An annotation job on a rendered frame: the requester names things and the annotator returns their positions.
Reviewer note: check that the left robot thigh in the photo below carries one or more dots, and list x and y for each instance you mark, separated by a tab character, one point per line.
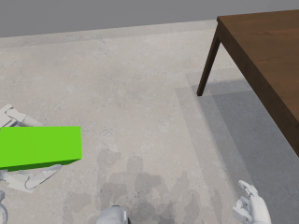
113	215

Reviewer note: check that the left robot hand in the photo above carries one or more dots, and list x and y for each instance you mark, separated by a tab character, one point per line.
24	181

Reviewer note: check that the right robot hand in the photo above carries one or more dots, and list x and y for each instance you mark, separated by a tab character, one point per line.
255	207

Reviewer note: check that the table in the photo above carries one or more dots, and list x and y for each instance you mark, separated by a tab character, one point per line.
265	48

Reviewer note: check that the sponge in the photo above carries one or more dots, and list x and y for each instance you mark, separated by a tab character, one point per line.
33	147

